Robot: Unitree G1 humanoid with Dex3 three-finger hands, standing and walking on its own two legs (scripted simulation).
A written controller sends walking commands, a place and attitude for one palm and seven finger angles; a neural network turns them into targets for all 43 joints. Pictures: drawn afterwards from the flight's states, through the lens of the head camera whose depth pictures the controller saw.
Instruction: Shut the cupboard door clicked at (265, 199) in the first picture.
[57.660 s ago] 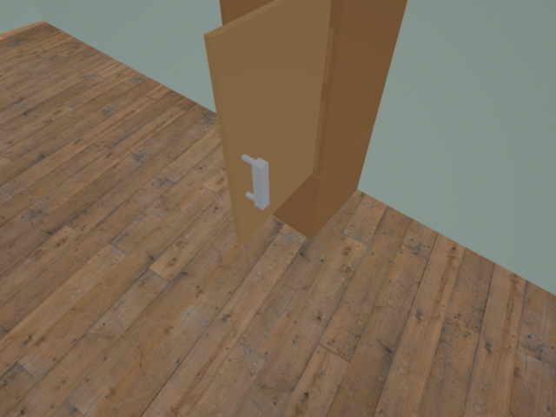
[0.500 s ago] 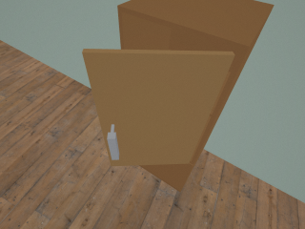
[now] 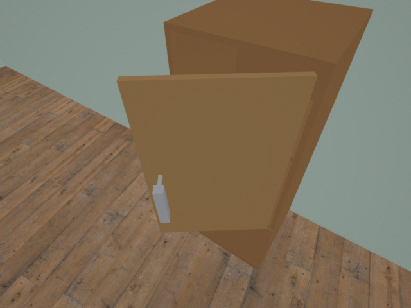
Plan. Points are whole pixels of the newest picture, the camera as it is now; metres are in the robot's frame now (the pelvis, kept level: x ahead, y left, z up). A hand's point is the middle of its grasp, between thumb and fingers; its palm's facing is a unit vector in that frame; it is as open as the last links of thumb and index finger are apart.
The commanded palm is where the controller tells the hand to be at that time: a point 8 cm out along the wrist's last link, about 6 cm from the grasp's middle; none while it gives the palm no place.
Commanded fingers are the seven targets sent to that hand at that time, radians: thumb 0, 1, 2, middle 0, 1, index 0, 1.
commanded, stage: look again from close up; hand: left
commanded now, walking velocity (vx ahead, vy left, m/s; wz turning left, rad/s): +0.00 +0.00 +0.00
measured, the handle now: (162, 198) +0.42 +0.15 -0.10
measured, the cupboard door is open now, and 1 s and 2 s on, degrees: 36 36 36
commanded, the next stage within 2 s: raise the hand and make a fist in 0.28 s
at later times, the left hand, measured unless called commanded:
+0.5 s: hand out of the picture +0.10 +0.20 -0.09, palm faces +0.22 -0.96 -0.19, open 7.3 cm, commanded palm +0.07 +0.23 -0.07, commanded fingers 0.00 0.90 0.90 -0.31 -0.42 -0.31 -0.42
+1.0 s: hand out of the picture +0.12 +0.18 -0.05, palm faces +0.10 -0.99 -0.07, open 5.2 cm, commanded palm +0.09 +0.23 -0.07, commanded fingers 0.00 0.90 0.90 -0.77 -0.92 -0.77 -0.92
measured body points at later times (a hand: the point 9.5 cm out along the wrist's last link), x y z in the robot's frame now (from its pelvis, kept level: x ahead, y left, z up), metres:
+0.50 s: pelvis -0.04 +0.00 -0.01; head -0.05 +0.00 +0.44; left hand +0.08 +0.25 -0.07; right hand +0.02 -0.26 -0.13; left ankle -0.02 +0.09 -0.74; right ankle +0.01 -0.12 -0.74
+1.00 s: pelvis -0.07 -0.02 -0.14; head +0.01 +0.00 +0.31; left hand +0.11 +0.23 -0.04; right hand +0.18 -0.21 -0.19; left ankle -0.02 +0.09 -0.74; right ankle +0.01 -0.12 -0.74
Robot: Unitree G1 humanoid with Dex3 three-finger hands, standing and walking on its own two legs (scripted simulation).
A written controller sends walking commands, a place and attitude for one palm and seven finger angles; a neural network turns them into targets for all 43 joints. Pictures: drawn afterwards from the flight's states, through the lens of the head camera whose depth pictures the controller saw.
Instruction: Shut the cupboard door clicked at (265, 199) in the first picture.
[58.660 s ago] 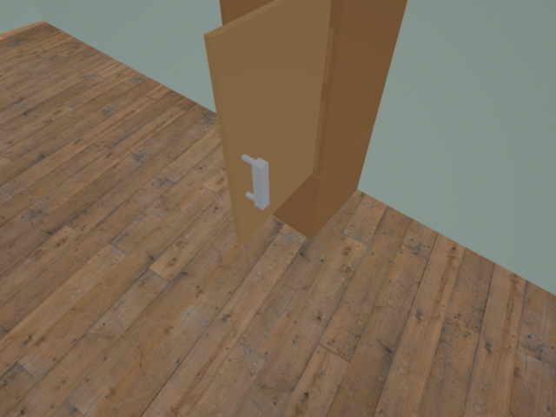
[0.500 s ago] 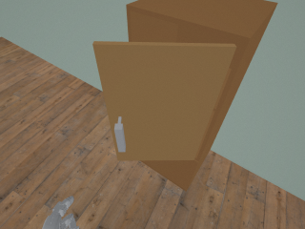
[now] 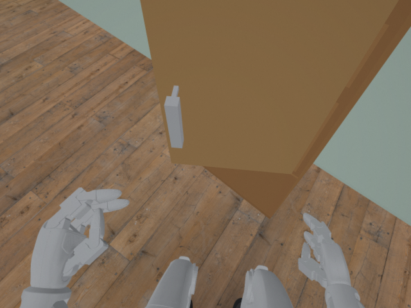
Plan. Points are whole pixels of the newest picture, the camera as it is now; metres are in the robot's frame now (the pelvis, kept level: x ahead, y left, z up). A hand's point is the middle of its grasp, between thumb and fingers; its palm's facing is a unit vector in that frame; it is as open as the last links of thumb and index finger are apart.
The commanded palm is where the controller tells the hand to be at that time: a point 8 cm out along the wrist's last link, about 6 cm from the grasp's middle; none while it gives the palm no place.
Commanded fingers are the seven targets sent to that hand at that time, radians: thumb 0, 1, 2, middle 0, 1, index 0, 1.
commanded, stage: raise the hand and make a fist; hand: left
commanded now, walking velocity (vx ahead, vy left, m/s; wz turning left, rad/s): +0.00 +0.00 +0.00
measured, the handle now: (176, 117) +0.50 +0.14 +0.04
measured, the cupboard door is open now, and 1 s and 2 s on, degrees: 36 36 36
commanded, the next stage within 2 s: bring the fist close to the handle in 1.30 s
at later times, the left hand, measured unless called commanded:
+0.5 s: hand (124, 222) +0.24 +0.18 +0.05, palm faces -0.06 -1.00 -0.02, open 3.2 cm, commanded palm +0.22 +0.24 +0.06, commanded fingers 0.00 0.90 0.90 -1.23 -1.42 -1.23 -1.42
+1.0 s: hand (114, 203) +0.27 +0.19 +0.07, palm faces +0.03 -1.00 -0.04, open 3.1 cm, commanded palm +0.24 +0.24 +0.06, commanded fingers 0.00 0.90 0.90 -1.30 -1.50 -1.30 -1.50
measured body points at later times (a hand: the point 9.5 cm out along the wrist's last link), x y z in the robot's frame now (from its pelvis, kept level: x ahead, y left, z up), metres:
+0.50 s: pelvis +0.03 +0.01 +0.01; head +0.12 +0.02 +0.45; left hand +0.24 +0.23 +0.05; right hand +0.22 -0.24 -0.06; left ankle +0.05 +0.11 -0.60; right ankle +0.07 -0.11 -0.60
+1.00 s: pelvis +0.03 +0.01 +0.02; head +0.11 +0.02 +0.46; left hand +0.26 +0.25 +0.08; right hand +0.21 -0.23 -0.06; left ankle +0.05 +0.11 -0.60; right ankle +0.07 -0.11 -0.60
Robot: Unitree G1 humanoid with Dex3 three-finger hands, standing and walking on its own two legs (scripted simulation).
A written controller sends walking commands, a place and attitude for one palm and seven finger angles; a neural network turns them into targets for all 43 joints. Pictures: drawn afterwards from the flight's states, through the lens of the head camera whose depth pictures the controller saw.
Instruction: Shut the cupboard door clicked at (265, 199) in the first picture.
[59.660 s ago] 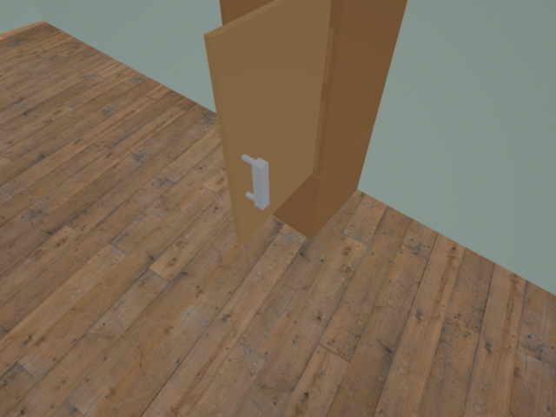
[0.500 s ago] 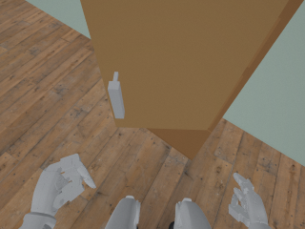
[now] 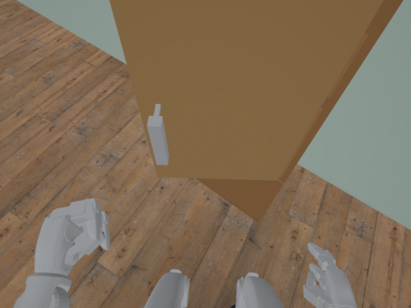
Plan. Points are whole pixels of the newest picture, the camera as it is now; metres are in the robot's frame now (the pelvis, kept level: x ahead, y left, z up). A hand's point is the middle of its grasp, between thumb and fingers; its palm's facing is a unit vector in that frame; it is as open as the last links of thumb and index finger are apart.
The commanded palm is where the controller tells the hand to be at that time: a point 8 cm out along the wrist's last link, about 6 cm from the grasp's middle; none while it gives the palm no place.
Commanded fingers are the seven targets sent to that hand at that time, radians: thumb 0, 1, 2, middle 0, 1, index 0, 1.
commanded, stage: raise the hand and make a fist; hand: left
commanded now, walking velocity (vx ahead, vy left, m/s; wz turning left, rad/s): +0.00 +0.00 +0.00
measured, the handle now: (160, 135) +0.46 +0.14 +0.02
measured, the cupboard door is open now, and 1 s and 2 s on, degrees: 36 36 36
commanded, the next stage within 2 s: bring the fist close to the handle in 0.30 s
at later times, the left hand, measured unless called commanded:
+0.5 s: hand (109, 236) +0.23 +0.18 +0.04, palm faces +0.02 -1.00 -0.03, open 3.1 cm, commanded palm +0.22 +0.23 +0.04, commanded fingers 0.00 0.90 0.90 -1.30 -1.50 -1.30 -1.50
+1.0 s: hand (148, 202) +0.30 +0.13 +0.03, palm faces +0.00 -1.00 -0.02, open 3.1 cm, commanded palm +0.29 +0.18 +0.03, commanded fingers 0.00 0.90 0.90 -1.30 -1.50 -1.30 -1.50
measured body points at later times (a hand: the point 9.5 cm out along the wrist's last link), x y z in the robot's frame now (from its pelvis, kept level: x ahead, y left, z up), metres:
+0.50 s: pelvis +0.00 +0.00 +0.00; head +0.08 +0.01 +0.44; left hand +0.22 +0.23 +0.05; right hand +0.19 -0.23 -0.07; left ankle +0.02 +0.10 -0.62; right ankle +0.04 -0.12 -0.62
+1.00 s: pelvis +0.00 +0.00 +0.00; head +0.09 +0.00 +0.44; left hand +0.30 +0.19 +0.03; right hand +0.17 -0.24 -0.10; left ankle +0.02 +0.10 -0.62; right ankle +0.04 -0.12 -0.62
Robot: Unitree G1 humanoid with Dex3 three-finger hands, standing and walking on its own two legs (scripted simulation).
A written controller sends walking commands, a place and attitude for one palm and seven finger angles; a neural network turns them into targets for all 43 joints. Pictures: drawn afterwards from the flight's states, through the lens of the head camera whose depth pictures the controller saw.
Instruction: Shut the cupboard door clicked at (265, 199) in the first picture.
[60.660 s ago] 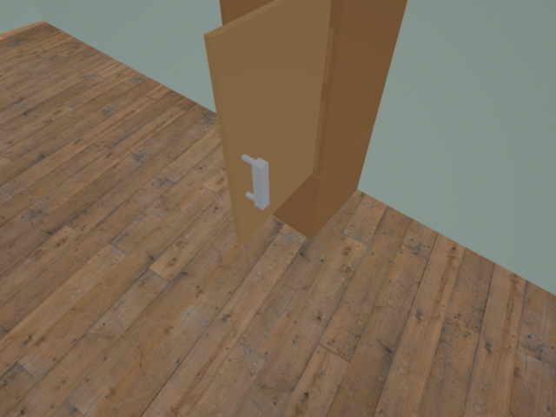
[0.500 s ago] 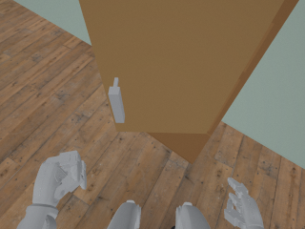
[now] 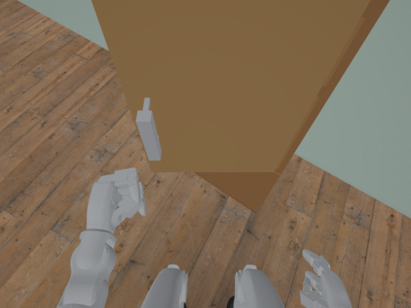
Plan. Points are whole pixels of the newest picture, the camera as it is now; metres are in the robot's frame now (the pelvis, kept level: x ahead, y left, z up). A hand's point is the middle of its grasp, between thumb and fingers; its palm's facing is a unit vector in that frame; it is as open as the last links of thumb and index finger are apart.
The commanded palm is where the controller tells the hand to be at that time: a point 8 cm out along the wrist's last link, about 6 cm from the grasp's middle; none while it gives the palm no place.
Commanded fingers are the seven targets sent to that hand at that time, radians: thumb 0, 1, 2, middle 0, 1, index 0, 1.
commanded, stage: bring the fist close to the handle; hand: left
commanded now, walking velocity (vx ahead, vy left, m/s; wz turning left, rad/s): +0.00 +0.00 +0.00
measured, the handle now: (151, 130) +0.46 +0.14 +0.03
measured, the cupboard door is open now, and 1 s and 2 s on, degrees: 36 36 23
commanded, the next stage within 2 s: push the door shut along its arc in 0.80 s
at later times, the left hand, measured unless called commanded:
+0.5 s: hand (172, 168) +0.37 +0.09 +0.03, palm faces -0.01 -1.00 -0.01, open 3.1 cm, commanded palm +0.34 +0.15 +0.03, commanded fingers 0.00 0.90 0.90 -1.30 -1.50 -1.30 -1.50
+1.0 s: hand (170, 169) +0.37 +0.09 +0.03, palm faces -0.02 -1.00 -0.03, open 3.1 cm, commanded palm +0.35 +0.15 +0.03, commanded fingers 0.00 0.90 0.90 -1.30 -1.50 -1.30 -1.50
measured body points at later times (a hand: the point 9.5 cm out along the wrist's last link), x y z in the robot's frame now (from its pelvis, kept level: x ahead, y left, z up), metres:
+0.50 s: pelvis +0.00 -0.01 +0.00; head +0.11 -0.01 +0.44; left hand +0.37 +0.14 +0.03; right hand +0.14 -0.25 -0.12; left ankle +0.02 +0.10 -0.61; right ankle +0.04 -0.11 -0.61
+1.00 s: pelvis -0.01 -0.01 +0.00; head +0.10 -0.01 +0.44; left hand +0.37 +0.14 +0.03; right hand +0.13 -0.26 -0.11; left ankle +0.02 +0.10 -0.61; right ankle +0.04 -0.11 -0.61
